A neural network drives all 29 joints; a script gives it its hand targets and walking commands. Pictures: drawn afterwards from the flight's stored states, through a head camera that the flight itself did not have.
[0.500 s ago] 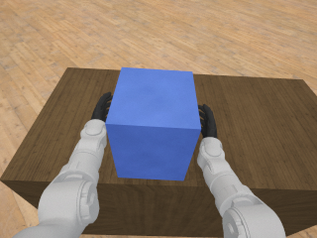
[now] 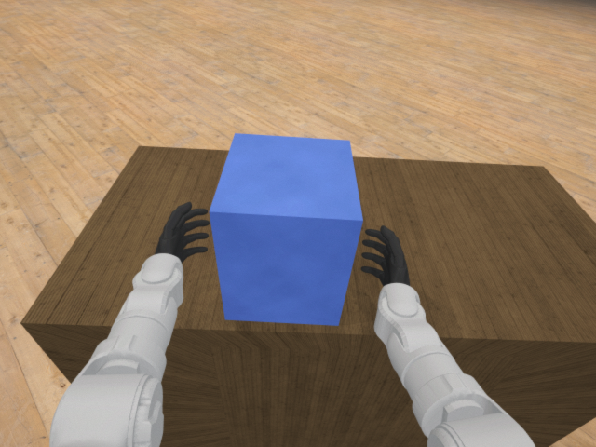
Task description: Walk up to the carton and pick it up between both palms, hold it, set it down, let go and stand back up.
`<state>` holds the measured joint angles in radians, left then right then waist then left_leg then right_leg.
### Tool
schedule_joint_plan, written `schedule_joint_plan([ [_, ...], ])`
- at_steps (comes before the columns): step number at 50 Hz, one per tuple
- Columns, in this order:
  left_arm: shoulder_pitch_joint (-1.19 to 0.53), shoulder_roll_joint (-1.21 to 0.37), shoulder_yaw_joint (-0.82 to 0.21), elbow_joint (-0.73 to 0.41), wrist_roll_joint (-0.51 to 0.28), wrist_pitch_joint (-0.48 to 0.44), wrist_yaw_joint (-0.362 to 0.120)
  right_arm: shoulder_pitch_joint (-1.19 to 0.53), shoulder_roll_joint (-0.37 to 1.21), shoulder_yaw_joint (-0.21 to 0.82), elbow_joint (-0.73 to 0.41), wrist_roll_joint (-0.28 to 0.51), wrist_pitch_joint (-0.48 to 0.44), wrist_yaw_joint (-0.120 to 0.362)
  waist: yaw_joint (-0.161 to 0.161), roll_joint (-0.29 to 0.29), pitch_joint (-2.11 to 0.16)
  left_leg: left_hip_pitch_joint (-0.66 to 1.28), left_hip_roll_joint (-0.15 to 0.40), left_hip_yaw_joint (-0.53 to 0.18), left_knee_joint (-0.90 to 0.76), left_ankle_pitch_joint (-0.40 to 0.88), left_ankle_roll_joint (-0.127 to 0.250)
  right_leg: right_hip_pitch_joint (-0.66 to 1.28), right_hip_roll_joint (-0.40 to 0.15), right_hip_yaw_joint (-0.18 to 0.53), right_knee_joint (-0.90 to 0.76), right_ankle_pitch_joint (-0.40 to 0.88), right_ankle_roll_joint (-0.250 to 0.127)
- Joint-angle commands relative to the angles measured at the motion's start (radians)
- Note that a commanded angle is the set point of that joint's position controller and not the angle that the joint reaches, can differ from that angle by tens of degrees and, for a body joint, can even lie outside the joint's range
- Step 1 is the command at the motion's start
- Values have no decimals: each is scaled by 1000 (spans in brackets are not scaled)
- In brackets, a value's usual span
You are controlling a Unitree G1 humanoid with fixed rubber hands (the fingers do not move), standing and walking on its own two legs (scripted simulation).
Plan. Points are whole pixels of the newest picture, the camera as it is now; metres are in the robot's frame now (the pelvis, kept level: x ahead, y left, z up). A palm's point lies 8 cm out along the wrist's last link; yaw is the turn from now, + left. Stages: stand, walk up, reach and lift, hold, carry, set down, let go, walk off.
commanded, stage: set down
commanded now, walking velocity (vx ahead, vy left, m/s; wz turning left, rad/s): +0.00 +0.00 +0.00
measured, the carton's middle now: (287, 230) +0.48 +0.03 +0.05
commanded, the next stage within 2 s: none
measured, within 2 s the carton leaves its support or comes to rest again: neither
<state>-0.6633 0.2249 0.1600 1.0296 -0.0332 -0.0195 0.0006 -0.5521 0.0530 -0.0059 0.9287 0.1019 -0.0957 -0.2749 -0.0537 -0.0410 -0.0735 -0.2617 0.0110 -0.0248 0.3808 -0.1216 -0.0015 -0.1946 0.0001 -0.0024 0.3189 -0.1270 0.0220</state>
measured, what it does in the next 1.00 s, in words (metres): stands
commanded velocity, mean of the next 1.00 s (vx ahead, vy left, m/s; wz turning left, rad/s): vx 0.00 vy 0.00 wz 0.00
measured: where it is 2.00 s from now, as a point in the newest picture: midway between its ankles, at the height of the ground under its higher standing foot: outside the picture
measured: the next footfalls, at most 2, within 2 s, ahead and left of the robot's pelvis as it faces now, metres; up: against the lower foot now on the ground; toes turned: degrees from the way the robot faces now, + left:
none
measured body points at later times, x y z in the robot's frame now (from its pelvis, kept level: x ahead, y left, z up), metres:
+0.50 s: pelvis +0.02 +0.00 +0.00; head +0.02 +0.02 +0.45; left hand +0.33 +0.22 +0.04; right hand +0.28 -0.16 +0.04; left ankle +0.05 +0.12 -0.75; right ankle +0.03 -0.13 -0.75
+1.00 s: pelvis +0.03 +0.00 +0.00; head +0.04 +0.02 +0.45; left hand +0.25 +0.23 +0.04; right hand +0.22 -0.17 +0.04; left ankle +0.05 +0.12 -0.75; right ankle +0.03 -0.13 -0.75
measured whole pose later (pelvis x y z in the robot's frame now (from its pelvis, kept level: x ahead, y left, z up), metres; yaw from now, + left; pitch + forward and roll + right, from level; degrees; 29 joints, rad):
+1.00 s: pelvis +0.03 +0.00 +0.00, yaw +0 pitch +1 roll -1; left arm 0.36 0.29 0.10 -0.19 -0.12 0.16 -0.06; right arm 0.46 0.05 0.10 -0.17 0.15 0.03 -0.20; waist -0.04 -0.04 -0.01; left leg -0.23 0.01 -0.02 0.38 -0.17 0.00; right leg -0.16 0.00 0.00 0.31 -0.17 0.01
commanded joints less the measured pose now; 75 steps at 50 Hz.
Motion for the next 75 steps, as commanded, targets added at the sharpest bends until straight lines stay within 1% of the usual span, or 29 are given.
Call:
schedule_joint_plan([
  [1,-295,138,-82,-297,-124,-10,-22,-230,-97,38,-377,95,-7,-26,43,81,-223,141,-23,87,-23,-129,-14,34,24,-36,-24,-157,-9],
  [6,-134,137,-74,-481,-129,43,-34,-80,-86,77,-547,111,1,-28,57,80,-221,197,-25,92,-17,-13,-30,71,35,-35,-39,-61,-12],
  [7,-192,141,-81,-498,-136,60,-37,-121,-101,66,-551,110,16,-29,37,93,-214,192,-25,93,-13,-26,-33,42,39,-38,-42,-87,-15],
  [8,-24,119,-73,-582,-116,78,-43,36,-81,99,-611,129,8,-29,58,98,-219,252,-24,90,-9,56,-37,83,41,-37,-45,-5,-17],
  [9,-95,132,-67,-587,-122,99,-48,-40,-109,72,-613,124,24,-27,48,109,-208,232,-21,92,-6,45,-42,57,47,-37,-49,-34,-20],
  [17,347,124,17,-929,-61,239,-92,373,-101,136,-902,120,19,-40,100,93,-181,335,-34,100,3,286,-51,160,59,-33,-60,141,-12],
  [20,445,129,-2,-1078,-84,250,-92,464,-111,140,-1004,123,14,-27,108,113,-150,322,-32,95,-1,307,-60,154,61,-37,-56,133,-14],
  [21,394,137,-14,-1084,-83,254,-87,413,-126,117,-1015,106,23,-18,93,127,-141,290,-23,93,-7,259,-60,127,62,-38,-54,93,-23],
  [22,488,131,-22,-1145,-93,250,-84,513,-123,114,-1049,104,28,-10,87,118,-118,297,-22,86,-16,271,-62,147,64,-38,-58,99,-24],
  [26,530,167,-64,-1286,-148,214,-64,566,-137,98,-1233,71,42,21,90,143,-126,231,-13,88,-34,163,-56,122,54,-31,-47,4,-50],
  [28,648,154,-82,-1279,-157,209,-66,689,-119,109,-1248,65,65,38,88,132,-74,225,-12,86,-59,105,-51,112,49,-22,-64,-39,-59],
  [32,674,170,-89,-1223,-168,194,-62,711,-120,99,-1249,40,116,63,111,138,2,118,16,89,-115,-95,-22,127,38,-4,-67,-155,-63],
  [35,722,179,-72,-1231,-165,185,-67,769,-118,90,-1256,40,131,67,123,143,14,114,22,98,-120,-101,-18,143,33,10,-74,-149,-60],
  [36,729,170,-99,-1249,-179,190,-64,777,-127,91,-1286,40,129,69,109,131,6,140,19,99,-109,-64,-22,122,29,9,-74,-140,-60],
  [38,837,167,-94,-1273,-187,180,-67,881,-105,103,-1322,44,116,67,123,110,-3,195,9,104,-96,6,-34,114,23,14,-89,-105,-57],
  [44,953,187,-103,-1382,-187,157,-51,977,-126,97,-1352,53,89,82,122,147,14,219,9,93,-71,100,-57,99,33,5,-77,-32,-59],
  [51,998,216,-104,-1396,-210,127,-31,985,-147,84,-1406,51,70,114,130,126,36,162,18,80,-87,48,-40,109,25,14,-71,-60,-65],
  [52,1016,199,-110,-1358,-194,133,-30,1003,-159,77,-1342,38,76,122,125,154,56,155,19,77,-88,40,-47,108,27,11,-69,-73,-69],
  [54,1014,212,-108,-1390,-212,119,-31,1009,-149,68,-1383,43,74,118,114,132,49,150,21,80,-89,16,-40,114,23,17,-66,-69,-63],
  [56,1025,212,-107,-1325,-207,122,-37,1013,-140,70,-1333,30,80,125,111,114,64,153,17,85,-88,15,-37,105,19,18,-76,-72,-60],
  [58,1024,213,-100,-1332,-205,117,-38,1008,-150,63,-1324,40,83,127,109,133,63,151,17,81,-89,14,-37,108,14,23,-72,-62,-60],
  [59,1013,197,-107,-1266,-191,128,-42,998,-152,56,-1247,22,94,131,104,143,84,150,19,79,-96,-18,-40,100,16,20,-72,-98,-59],
  [60,1030,214,-97,-1360,-203,111,-36,1011,-169,52,-1328,43,83,135,114,135,48,147,26,73,-94,12,-39,120,20,18,-63,-60,-62],
  [61,1018,190,-105,-1272,-179,128,-39,1000,-164,51,-1239,31,95,138,108,156,86,145,20,73,-101,-25,-43,101,18,17,-68,-101,-61],
  [62,1025,190,-112,-1296,-176,124,-35,1001,-174,38,-1248,37,91,142,106,178,81,123,31,64,-112,-43,-42,129,25,14,-51,-88,-62],
  [67,1033,163,-110,-1205,-154,126,-38,1003,-182,28,-1138,19,93,159,105,159,68,169,22,68,-95,19,-50,104,28,14,-66,-79,-69],
  [69,1033,173,-114,-1268,-155,107,-36,1012,-185,27,-1181,28,82,159,106,150,46,176,20,61,-93,37,-49,125,30,14,-61,-45,-65],
  [71,1033,161,-108,-1156,-140,111,-42,1005,-181,31,-1093,14,93,167,106,145,72,178,13,65,-93,32,-49,100,28,20,-69,-71,-67],
  [75,1016,160,-113,-1174,-138,87,-43,1006,-194,23,-1066,13,87,169,111,149,55,204,9,63,-83,62,-58,85,26,19,-76,-60,-68],
])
